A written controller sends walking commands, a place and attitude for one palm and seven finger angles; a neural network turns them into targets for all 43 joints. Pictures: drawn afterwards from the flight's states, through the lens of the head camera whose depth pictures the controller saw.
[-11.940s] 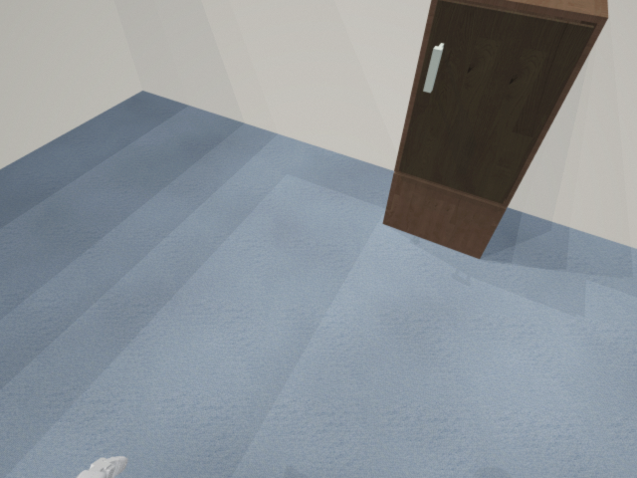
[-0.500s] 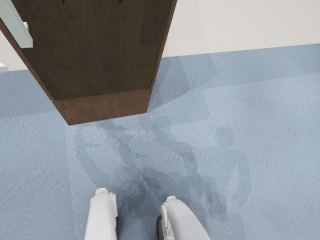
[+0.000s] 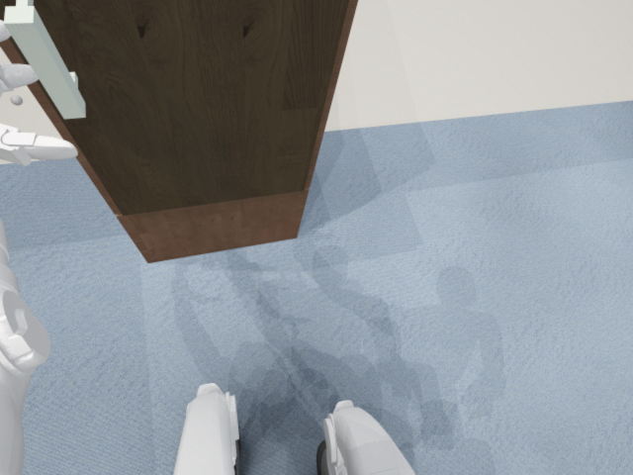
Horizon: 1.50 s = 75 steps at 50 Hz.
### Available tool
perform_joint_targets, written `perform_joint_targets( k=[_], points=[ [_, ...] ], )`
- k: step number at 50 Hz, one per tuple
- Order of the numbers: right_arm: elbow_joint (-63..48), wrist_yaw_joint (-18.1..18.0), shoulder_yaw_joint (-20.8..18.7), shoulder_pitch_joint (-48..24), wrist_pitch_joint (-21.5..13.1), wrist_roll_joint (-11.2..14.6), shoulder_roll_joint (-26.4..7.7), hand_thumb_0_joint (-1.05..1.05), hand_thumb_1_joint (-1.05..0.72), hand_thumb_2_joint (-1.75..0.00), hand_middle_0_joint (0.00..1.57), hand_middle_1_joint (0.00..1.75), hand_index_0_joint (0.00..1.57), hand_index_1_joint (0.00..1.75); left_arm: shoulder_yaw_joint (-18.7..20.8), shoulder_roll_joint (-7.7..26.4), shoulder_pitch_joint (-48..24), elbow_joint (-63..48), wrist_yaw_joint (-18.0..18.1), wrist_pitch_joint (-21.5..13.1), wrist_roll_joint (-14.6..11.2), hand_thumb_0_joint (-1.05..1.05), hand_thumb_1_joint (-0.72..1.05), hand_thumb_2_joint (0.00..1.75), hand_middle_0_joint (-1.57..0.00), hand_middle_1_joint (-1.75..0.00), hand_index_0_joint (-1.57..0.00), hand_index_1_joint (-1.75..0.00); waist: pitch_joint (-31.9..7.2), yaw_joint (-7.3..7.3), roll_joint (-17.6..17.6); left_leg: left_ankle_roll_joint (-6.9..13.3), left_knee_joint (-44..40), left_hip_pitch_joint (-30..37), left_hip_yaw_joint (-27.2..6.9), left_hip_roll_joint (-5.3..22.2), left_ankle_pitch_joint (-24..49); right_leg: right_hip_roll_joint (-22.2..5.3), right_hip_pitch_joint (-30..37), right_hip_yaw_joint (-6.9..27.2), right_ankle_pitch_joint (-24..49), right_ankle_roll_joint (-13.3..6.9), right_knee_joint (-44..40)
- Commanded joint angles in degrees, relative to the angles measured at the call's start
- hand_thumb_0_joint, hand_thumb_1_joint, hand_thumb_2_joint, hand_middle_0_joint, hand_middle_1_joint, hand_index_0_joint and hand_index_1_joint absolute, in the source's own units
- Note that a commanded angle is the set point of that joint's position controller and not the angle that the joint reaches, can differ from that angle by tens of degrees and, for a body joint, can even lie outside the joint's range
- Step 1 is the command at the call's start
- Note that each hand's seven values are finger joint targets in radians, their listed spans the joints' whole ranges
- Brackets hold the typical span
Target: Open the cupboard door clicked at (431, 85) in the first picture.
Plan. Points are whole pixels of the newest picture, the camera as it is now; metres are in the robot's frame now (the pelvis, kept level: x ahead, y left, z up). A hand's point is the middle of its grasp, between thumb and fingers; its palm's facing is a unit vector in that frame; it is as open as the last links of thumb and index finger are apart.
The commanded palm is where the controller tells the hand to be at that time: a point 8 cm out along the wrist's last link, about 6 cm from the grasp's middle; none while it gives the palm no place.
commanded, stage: slide the fingers in behind the handle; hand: left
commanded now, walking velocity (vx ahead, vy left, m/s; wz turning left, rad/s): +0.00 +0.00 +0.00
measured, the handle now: (51, 55) +0.58 +0.28 +0.09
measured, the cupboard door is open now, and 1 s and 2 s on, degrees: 0 0 2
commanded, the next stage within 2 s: close the thumb around the handle in 0.94 s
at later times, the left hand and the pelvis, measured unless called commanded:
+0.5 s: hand (37, 104) +0.51 +0.28 +0.09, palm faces +0.24 -0.97 +0.00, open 14.1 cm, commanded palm +0.50 +0.28 +0.08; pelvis +0.00 -0.01 +0.00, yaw +2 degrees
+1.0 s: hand (69, 93) +0.53 +0.25 +0.08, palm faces +0.23 -0.97 +0.00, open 14.0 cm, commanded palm +0.51 +0.28 +0.08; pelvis +0.01 -0.01 +0.00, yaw +0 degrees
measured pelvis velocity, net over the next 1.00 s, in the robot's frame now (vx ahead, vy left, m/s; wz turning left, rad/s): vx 0.01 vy -0.01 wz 0.00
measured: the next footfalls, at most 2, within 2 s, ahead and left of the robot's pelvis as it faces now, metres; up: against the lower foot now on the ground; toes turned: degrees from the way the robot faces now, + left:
none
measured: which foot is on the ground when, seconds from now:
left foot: down 0.00-1.00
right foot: down 0.00-1.00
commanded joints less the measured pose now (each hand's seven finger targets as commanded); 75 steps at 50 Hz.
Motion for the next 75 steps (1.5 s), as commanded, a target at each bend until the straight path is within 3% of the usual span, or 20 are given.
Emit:
perform_joint_targets(
  k=[1,4,7,9,13,16,22,27,29,33,38,42,44,50,52,57,60,62,67,75],
  points=[
    [-2.54,-0.6,-4.78,10.47,-0.38,0.38,-11.94,0.0,-0.9,-0.9,0.2,0.3,0.2,0.3,-0.14,15.09,-20.65,-10.97,0.34,-2.24,-0.6,0.0,-0.5,0.3,-0.3,-1.2,-0.3,-1.2,-28.01,1.14,12.77,0.86,-7.0,40.48,-2.81,-1.73,16.13,1.35,-3.17,-1.18,15.55,-2.36,-9.96],
    [-2.3,-0.79,-4.89,10.49,-0.39,0.23,-12.16,0.0,-0.9,-0.9,0.2,0.3,0.2,0.3,0.59,16.34,-22.92,-12.37,1.42,-2.52,-0.18,0.0,-0.5,0.3,-0.3,-1.2,-0.3,-1.2,-28.01,0.72,12.03,1.03,-7.09,39.88,-2.82,-1.73,14.8,1.31,-2.87,-0.87,14.96,-2.26,-10.15],
    [-1.61,-0.63,-5.02,10.28,-0.85,-0.02,-11.49,0.0,-0.9,-0.9,0.2,0.3,0.2,0.3,-1.83,12.61,-25.88,-14.48,2.59,-4.05,-0.48,0.0,-0.5,0.3,-0.3,-1.2,-0.3,-1.2,-27.54,-0.25,13.16,0.92,-7.08,41.03,-2.94,-1.77,14.01,1.37,-4.03,-0.81,14.31,-2.32,-10.42],
    [-1.29,-0.7,-5.1,10.27,-0.96,-0.1,-11.71,0.0,-0.9,-0.9,0.2,0.3,0.2,0.3,-0.42,13.94,-24.95,-13.38,3.23,-5.14,-0.2,0.0,-0.5,0.3,-0.3,-1.2,-0.3,-1.2,-27.93,0.09,13.3,0.82,-6.88,40.96,-3.04,-1.78,14.15,1.27,-4.17,-0.67,14.26,-2.5,-10.16],
    [-1.19,-0.37,-5.01,10.45,-1.06,-0.3,-11.48,0.0,-0.9,-0.9,0.2,0.3,0.2,0.3,-3.36,9.9,-24.51,-11.02,3.63,-4.77,0.01,0.0,-0.5,0.3,-0.3,-1.2,-0.3,-1.2,-26.52,-0.26,13.88,0.77,-7.45,40.76,-3.19,-2.07,12.05,1.1,-5.13,-0.8,12.8,-2.65,-10.27],
    [-0.58,-0.59,-5.06,10.49,-1.09,-0.27,-11.61,0.0,-0.9,-0.9,0.2,0.3,0.2,0.3,-5.54,8.55,-28.17,-10.97,4.06,-4.08,0.27,0.0,-0.5,0.3,-0.3,-1.2,-0.3,-1.2,-25.46,-2.11,11.56,1.12,-7.3,39.34,-3.21,-1.94,10.04,1.01,-5.55,-0.64,12.22,-2.21,-10.82],
    [0.05,-0.51,-5.21,10.78,-1.47,-0.37,-11.31,0.0,-0.9,-0.9,0.2,0.3,0.2,0.3,-7.18,6.01,-27.94,-11.35,3.86,-4.18,-0.01,0.0,-0.5,0.3,-0.3,-1.2,-0.3,-1.2,-27.11,-1.73,11.91,1.16,-6.7,39.76,-2.99,-2.23,11.03,1.05,-4.88,-0.48,12.91,-2.42,-10.94],
    [0.84,-0.48,-5.14,10.66,-1.93,-0.42,-11.11,0.0,-0.9,-0.9,0.2,0.3,0.2,0.3,-10.53,2.43,-31.63,-10.69,4.5,-3.57,-0.11,0.0,-0.5,0.3,-0.3,-1.2,-0.3,-1.2,-24.98,-3.21,12.8,1.23,-6.56,39.01,-3.27,-2.38,8.49,0.91,-7.17,-0.56,11.48,-2.44,-10.96],
    [0.87,-0.52,-5.31,10.95,-2.1,-0.49,-11.37,0.0,-0.9,-0.9,0.2,0.3,0.2,0.3,-9.2,4.15,-31.69,-11.3,4.74,-3.84,0.24,0.0,-0.5,0.3,-0.3,-1.2,-0.3,-1.2,-27.59,-2.58,13.48,1.19,-6.33,40.28,-3.45,-2.41,10.14,0.89,-6.8,-0.52,12.19,-2.64,-10.51],
    [1.08,-0.51,-4.97,11.14,-2.25,-0.51,-11.28,0.0,-0.9,-0.9,0.2,0.3,0.2,0.3,-10.41,3.1,-32.37,-9.54,4.8,-3.12,0.25,0.0,-0.5,0.3,-0.3,-1.2,-0.3,-1.2,-25.3,-3.49,12.64,1.39,-6.2,38.82,-3.63,-2.51,9.13,0.92,-7.76,-0.59,11.57,-2.68,-10.58],
    [0.82,-0.29,-4.98,11.36,-2.16,-0.78,-11.23,0.0,-0.9,-0.9,0.2,0.3,0.2,0.3,-9.1,4.4,-31.58,-10.83,4.91,-3.17,0.2,0.0,-0.5,0.3,-0.3,-1.2,-0.3,-1.2,-28.38,-2.49,14.4,1.22,-5.88,41.04,-3.77,-2.35,12.68,0.91,-7.07,-0.8,13.34,-2.9,-9.85],
    [-0.39,-0.1,-4.87,11.21,-1.67,-0.7,-11.45,0.0,-0.9,-0.9,0.2,0.3,0.2,0.3,-4.1,8.86,-27.29,-9.18,5.89,-2.51,0.06,0.0,-0.5,0.3,-0.3,-1.2,-0.3,-1.2,-28.72,-0.73,11.89,1.31,-5.99,38.84,-3.07,-2.35,13.95,1.04,-3.89,-0.81,14.29,-2.63,-10.03],
    [-0.91,-0.12,-4.66,11.39,-1.39,-0.83,-11.51,0.0,-0.9,-0.9,0.2,0.3,0.2,0.3,-0.22,14.11,-27.32,-10.59,7.11,-3.09,0.96,0.0,-0.5,0.3,-0.3,-1.2,-0.3,-1.2,-30.86,0.64,12.7,1.33,-5.59,38.19,-2.61,-2.24,16.6,0.99,-1.58,-0.48,16.35,-2.54,-9.05],
    [-1.85,0.9,-5.06,11.17,-0.65,-0.88,-10.94,0.0,-0.9,-0.9,0.2,0.3,0.2,0.3,-0.25,12.54,-22.35,-13.26,8.42,-5.33,2.38,0.0,-0.5,0.3,-0.3,-1.2,-0.3,-1.2,-31.15,1.18,11.96,0.97,-5.63,39.57,-1.96,-2.16,19.84,1.46,0.35,-0.54,19.85,-2.31,-8.94],
    [-1.53,0.8,-5.34,11.3,-0.36,-0.66,-10.92,0.0,-0.9,-0.9,0.2,0.3,0.2,0.3,-2.75,9.37,-23.24,-13.36,7.32,-5.29,1.57,0.0,-0.5,0.3,-0.3,-1.2,-0.3,-1.2,-29.97,-0.11,10.79,1.07,-6.01,39.53,-1.98,-2.17,18.85,1.51,0.11,-0.43,19.65,-2.11,-9.65],
    [-0.92,0.1,-5.38,11.66,-0.07,-0.09,-11.28,0.0,-0.9,-0.9,0.2,0.3,0.2,0.3,-3.14,8.52,-22.93,-9.23,5.2,-3.51,-0.1,0.0,-0.22,0.42,-0.32,-1.23,-0.32,-1.23,-25.8,-1.27,7.35,1.45,-6.72,36.66,-1.71,-2.36,15.82,1.4,-0.23,-0.33,18.13,-1.81,-11.01],
    [-0.71,0.11,-5.55,11.89,-0.32,-0.42,-10.91,0.0,-0.9,-0.9,0.2,0.3,0.2,0.3,-3.79,7.39,-24.25,-12.19,5.47,-4.54,0.06,0.0,-0.05,0.49,-0.33,-1.25,-0.33,-1.25,-28.46,-0.26,11.56,1.0,-6.9,40.92,-2.25,-2.34,18.21,1.26,-1.72,-0.54,18.18,-2.29,-10.49],
    [-0.58,0.12,-5.61,11.78,-0.3,-0.69,-10.97,0.0,-0.9,-0.9,0.2,0.3,0.2,0.3,-1.77,9.68,-23.15,-13.35,6.12,-5.52,0.24,0.0,0.06,0.54,-0.34,-1.26,-0.34,-1.26,-29.6,0.6,12.16,0.87,-6.68,41.66,-2.18,-2.17,19.61,1.28,-0.99,-0.41,19.16,-2.44,-10.18],
    [-0.87,0.3,-5.29,10.97,-0.1,-0.47,-10.9,0.0,-0.9,-0.9,0.2,0.3,0.2,0.3,-1.42,10.54,-22.06,-11.12,6.56,-5.94,0.59,0.0,0.34,0.66,-0.36,-1.29,-0.36,-1.29,-27.37,0.23,10.09,1.2,-6.34,37.7,-1.28,-2.49,16.73,1.31,0.68,0.0,18.52,-2.1,-10.51],
    [-1.39,0.14,-5.39,10.5,0.2,-0.4,-11.15,0.0,-0.9,-0.9,0.2,0.3,0.2,0.3,-2.09,10.27,-22.08,-12.63,5.91,-5.79,0.45,0.0,0.79,0.85,-0.39,-1.34,-0.39,-1.34,-28.92,0.52,12.66,0.93,-6.6,40.41,-1.55,-2.41,18.35,1.21,-0.03,-0.07,19.04,-2.26,-10.38]
  ],
)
